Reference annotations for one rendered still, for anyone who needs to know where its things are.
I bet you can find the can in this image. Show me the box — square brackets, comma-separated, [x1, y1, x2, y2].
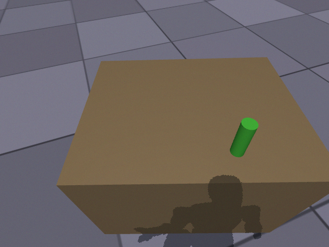
[230, 118, 259, 157]

